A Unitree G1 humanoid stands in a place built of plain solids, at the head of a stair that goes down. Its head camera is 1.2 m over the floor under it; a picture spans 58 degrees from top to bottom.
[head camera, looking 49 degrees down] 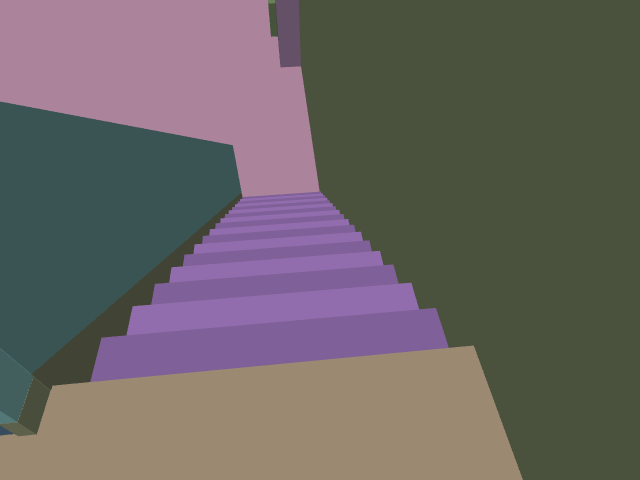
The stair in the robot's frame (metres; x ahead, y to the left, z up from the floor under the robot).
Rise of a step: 0.20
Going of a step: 0.26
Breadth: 1.24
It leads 6 degrees to the left of straight ahead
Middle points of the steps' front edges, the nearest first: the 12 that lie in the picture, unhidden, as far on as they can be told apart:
0.56 0.15 0.00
0.82 0.17 -0.20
1.08 0.20 -0.40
1.34 0.23 -0.61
1.60 0.25 -0.81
1.86 0.28 -1.01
2.12 0.31 -1.21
2.38 0.33 -1.42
2.64 0.36 -1.62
2.90 0.39 -1.82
3.16 0.41 -2.03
3.42 0.44 -2.23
